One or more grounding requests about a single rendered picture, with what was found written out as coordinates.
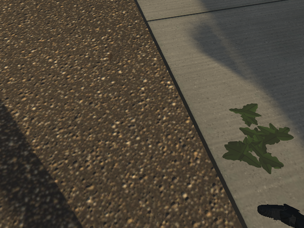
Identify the right robot hand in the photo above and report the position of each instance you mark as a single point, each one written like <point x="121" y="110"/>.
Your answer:
<point x="286" y="213"/>

